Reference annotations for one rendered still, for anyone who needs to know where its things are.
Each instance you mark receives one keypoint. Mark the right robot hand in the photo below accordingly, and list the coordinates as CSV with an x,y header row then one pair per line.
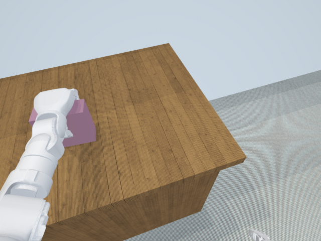
x,y
258,236

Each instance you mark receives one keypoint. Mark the sponge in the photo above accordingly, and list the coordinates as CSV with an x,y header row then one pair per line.
x,y
79,122

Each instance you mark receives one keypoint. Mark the table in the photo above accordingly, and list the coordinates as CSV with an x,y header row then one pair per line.
x,y
159,145

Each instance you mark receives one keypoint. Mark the robot left upper arm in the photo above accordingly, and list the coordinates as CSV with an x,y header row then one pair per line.
x,y
23,218

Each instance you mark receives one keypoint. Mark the left robot hand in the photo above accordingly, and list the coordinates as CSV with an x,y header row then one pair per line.
x,y
61,100

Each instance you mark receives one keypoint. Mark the left robot forearm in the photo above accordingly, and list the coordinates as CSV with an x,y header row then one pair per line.
x,y
33,175

